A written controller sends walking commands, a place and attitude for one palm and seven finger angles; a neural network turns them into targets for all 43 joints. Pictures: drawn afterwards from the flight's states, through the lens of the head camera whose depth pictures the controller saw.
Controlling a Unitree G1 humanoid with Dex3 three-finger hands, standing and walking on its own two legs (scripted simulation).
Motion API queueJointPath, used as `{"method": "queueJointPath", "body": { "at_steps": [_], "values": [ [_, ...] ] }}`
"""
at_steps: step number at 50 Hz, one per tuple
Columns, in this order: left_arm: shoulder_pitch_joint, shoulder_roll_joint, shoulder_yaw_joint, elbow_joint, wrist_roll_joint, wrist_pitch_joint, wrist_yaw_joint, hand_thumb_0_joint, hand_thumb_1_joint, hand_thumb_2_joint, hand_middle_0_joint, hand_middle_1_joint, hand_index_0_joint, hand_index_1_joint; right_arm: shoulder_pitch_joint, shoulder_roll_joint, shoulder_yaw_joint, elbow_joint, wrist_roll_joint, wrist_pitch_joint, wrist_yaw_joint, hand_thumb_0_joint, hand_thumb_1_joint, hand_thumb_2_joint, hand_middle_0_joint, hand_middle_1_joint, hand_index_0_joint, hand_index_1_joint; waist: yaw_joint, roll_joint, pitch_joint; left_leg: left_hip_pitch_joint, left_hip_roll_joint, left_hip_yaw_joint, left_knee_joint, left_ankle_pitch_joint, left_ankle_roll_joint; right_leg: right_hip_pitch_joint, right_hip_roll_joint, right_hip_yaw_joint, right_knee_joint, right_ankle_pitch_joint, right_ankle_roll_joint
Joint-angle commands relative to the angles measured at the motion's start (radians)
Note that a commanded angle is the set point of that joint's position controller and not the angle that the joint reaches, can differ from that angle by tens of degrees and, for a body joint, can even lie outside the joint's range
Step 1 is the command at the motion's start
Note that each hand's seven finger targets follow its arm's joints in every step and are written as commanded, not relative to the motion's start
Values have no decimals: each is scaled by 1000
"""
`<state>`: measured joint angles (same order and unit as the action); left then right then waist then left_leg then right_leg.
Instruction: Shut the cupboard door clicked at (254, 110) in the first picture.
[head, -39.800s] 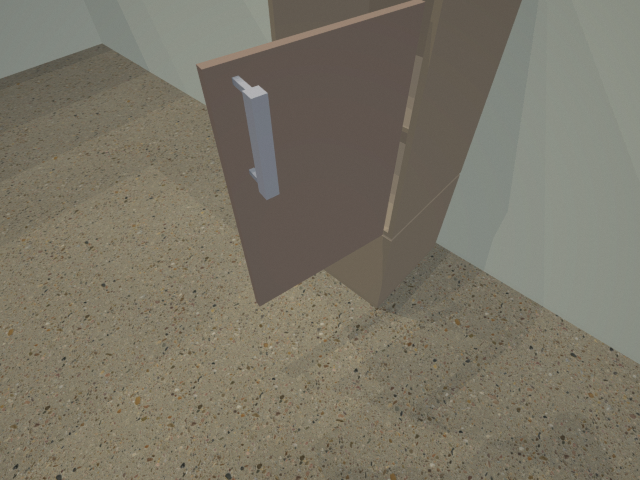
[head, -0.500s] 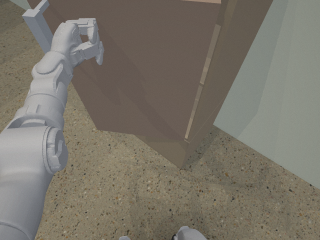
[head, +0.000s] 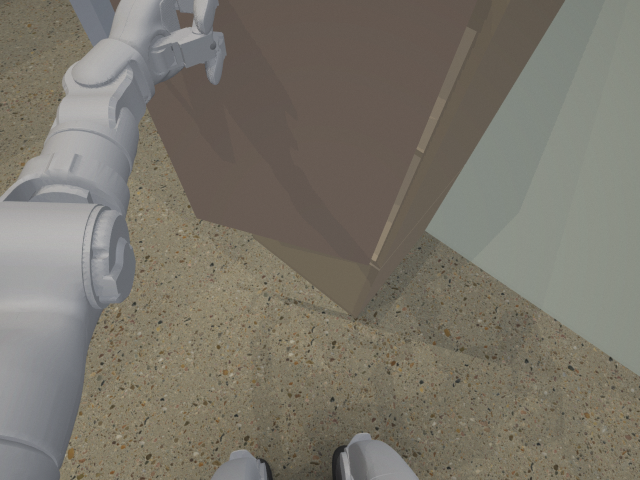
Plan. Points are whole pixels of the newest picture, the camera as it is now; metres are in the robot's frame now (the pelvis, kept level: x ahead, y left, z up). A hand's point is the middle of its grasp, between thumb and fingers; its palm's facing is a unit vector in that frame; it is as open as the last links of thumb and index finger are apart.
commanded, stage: pull the fist back off the door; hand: left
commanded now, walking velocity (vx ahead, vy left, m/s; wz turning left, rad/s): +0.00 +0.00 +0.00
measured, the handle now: (117, 24) +0.60 +0.15 +0.17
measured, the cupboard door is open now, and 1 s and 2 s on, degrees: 24 15 15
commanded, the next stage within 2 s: draw the hand back to the body in 0.92 s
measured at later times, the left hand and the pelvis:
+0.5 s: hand (236, 38) +0.57 +0.03 +0.17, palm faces -0.02 -1.00 +0.02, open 3.0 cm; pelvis +0.03 +0.00 +0.01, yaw -3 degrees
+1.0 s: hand (228, 97) +0.47 +0.04 +0.19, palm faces -0.03 -1.00 -0.01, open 3.1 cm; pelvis +0.01 -0.01 +0.02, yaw +0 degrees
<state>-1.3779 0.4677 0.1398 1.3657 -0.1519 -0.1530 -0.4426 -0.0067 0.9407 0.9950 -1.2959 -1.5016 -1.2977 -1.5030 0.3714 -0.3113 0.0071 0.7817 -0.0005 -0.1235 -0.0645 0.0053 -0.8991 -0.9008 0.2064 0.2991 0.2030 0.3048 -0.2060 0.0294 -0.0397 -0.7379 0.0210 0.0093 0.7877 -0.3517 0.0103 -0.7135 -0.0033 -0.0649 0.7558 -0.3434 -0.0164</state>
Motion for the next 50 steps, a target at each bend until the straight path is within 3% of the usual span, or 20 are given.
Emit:
{"method": "queueJointPath", "body": {
  "at_steps": [1, 2, 3, 6, 9, 12, 15, 17, 22, 24, 26, 29, 34, 35, 37, 40, 42, 43, 47, 50],
  "values": [
    [-626, 39, -2, -201, -6, -52, -8, 0, 900, 900, -1300, -1500, -1300, -1500, 194, -183, -59, -13, -2, -17, -13, 0, -900, -900, 200, 300, 200, 300, -108, 55, -483, 493, -26, -66, -19, 305, 35, -39, 48, 6, -87, 265, 1],
    [-628, 39, -1, -191, -7, -49, -9, 0, 900, 900, -1300, -1500, -1300, -1500, 197, -183, -60, -8, -1, -17, -15, 0, -900, -900, 200, 300, 200, 300, -115, 50, -475, 483, -26, -61, -16, 295, 38, -46, 47, 8, -89, 266, 3],
    [-685, 100, 219, -195, -70, -15, 203, 0, 900, 900, -1300, -1500, -1300, -1500, 220, -137, -38, -47, 4, -22, 2, 0, -900, -900, 200, 300, 200, 300, -80, 97, -469, 373, -4, -73, -32, 263, 14, 22, 35, 33, -120, 243, 8],
    [-647, -21, 182, -217, 22, -12, 487, 0, 900, 900, -1300, -1500, -1300, -1500, 257, -119, -45, -59, -31, -25, 62, 0, -900, -900, 200, 300, 200, 300, -79, 50, -514, 382, -7, -84, -41, 318, 5, 42, 42, 9, -93, 271, 21],
    [-614, -17, 160, -227, 184, -74, 681, 0, 900, 900, -1300, -1500, -1300, -1500, 293, -118, -54, -60, -79, -13, 119, 0, -900, -900, 200, 300, 200, 300, -76, 66, -535, 384, -13, -74, -21, 352, 3, 10, 39, 4, -76, 268, 23],
    [-554, 22, 142, -230, 242, -113, 659, 0, 900, 900, -1300, -1500, -1300, -1500, 306, -131, -66, -84, -80, 17, 135, 0, -900, -900, 200, 300, 200, 300, -54, 62, -591, 402, -23, -55, -38, 390, 5, 95, 40, 16, -77, 341, 12],
    [-493, 6, 134, -220, 202, -100, 586, 0, 900, 900, -1300, -1500, -1300, -1500, 304, -129, -69, -103, -58, 44, 124, 0, -900, -900, 200, 300, 200, 300, -33, 36, -593, 409, -27, -39, -65, 399, 7, 183, 44, 23, -99, 405, 7],
    [-439, 34, 184, -249, 159, -94, 558, 0, 900, 900, -1300, -1500, -1300, -1500, 292, -130, -71, -118, -46, 56, 115, 0, -900, -900, 200, 300, 200, 300, -2, -13, -601, 401, -26, -26, -88, 396, 9, 254, 50, 28, -113, 443, 7],
    [-327, 10, 200, -405, 116, -148, 549, 0, 900, 900, -1300, -1500, -1300, -1500, 260, -108, -73, -144, -36, 56, 107, 0, -900, -900, 200, 300, 200, 300, 42, -23, -552, 416, -28, 5, -118, 432, 15, 348, 55, 30, -133, 527, 8],
    [-227, -64, 148, -446, 119, -160, 546, 0, 900, 900, -1300, -1500, -1300, -1500, 237, -96, -80, -151, -29, 54, 110, 0, -900, -900, 200, 300, 200, 300, 55, -37, -536, 437, -26, 16, -123, 456, 16, 363, 56, 26, -138, 552, 8],
    [-175, -62, 149, -492, 117, -152, 545, 0, 900, 900, -1300, -1500, -1300, -1500, 224, -96, -83, -150, -19, 55, 108, 0, -900, -900, 200, 300, 200, 300, 70, -32, -520, 457, -25, 20, -134, 478, 16, 383, 55, 26, -141, 570, 6],
    [-87, -156, 81, -582, 95, -104, 532, 0, 900, 900, -1300, -1500, -1300, -1500, 175, -83, -87, -164, -4, 59, 106, 0, -900, -900, 200, 300, 200, 300, 83, -25, -488, 484, -26, 35, -149, 497, 17, 408, 53, 26, -159, 602, 7],
    [-21, -185, 61, -753, 62, -54, 540, 0, 900, 900, -1300, -1500, -1300, -1500, 99, -70, -85, -181, 13, 50, 87, 0, -900, -900, 200, 300, 200, 300, 106, -67, -467, 519, -29, 41, -176, 495, 21, 470, 46, 26, -179, 636, 8],
    [-3, -181, 52, -799, 62, -53, 542, 0, 900, 900, -1300, -1500, -1300, -1500, 85, -70, -84, -188, 16, 50, 83, 0, -900, -900, 200, 300, 200, 300, 115, -37, -474, 532, -30, 44, -181, 509, 20, 491, 42, 28, -177, 642, 6],
    [39, -247, 2, -842, 62, -40, 544, 0, 900, 900, -1300, -1500, -1300, -1500, 46, -54, -78, -193, 20, 41, 82, 0, -900, -900, 200, 300, 200, 300, 117, -41, -453, 557, -31, 42, -182, 518, 21, 477, 40, 27, -181, 648, 8],
    [122, -247, -3, -829, 56, -2, 540, 0, 900, 900, -1300, -1500, -1300, -1500, 7, -59, -72, -201, 25, 48, 72, 0, -900, -900, 200, 300, 200, 300, 120, -111, -383, 530, -35, 46, -209, 432, 23, 491, 32, 27, -205, 608, 13],
    [112, -280, -33, -814, 47, 25, 535, 0, 900, 900, -1300, -1500, -1300, -1500, -39, -52, -61, -210, 34, 54, 66, 0, -900, -900, 200, 300, 200, 300, 117, -112, -319, 514, -41, 46, -223, 350, 23, 461, 26, 34, -226, 538, 16],
    [51, -273, -40, -822, 46, 30, 536, 0, 900, 900, -1300, -1500, -1300, -1500, -49, -52, -57, -206, 36, 56, 60, 0, -900, -900, 200, 300, 200, 300, 101, -116, -313, 525, -41, 40, -227, 322, 23, 447, 24, 35, -235, 502, 16],
    [-38, -281, -56, -823, 39, 18, 545, 0, 900, 900, -1300, -1500, -1300, -1500, -86, -40, -43, -204, 36, 55, 46, 0, -900, -900, 200, 300, 200, 300, 102, -63, -335, 555, -44, 26, -227, 293, 19, 436, 20, 41, -236, 439, 8],
    [-49, -293, -59, -718, 36, 9, 546, 0, 900, 900, -1300, -1500, -1300, -1500, -81, -43, -38, -189, 33, 49, 45, 0, -900, -900, 200, 300, 200, 300, 91, -114, -303, 530, -45, 13, -228, 258, 18, 409, 19, 38, -240, 394, 11]
  ]
}}
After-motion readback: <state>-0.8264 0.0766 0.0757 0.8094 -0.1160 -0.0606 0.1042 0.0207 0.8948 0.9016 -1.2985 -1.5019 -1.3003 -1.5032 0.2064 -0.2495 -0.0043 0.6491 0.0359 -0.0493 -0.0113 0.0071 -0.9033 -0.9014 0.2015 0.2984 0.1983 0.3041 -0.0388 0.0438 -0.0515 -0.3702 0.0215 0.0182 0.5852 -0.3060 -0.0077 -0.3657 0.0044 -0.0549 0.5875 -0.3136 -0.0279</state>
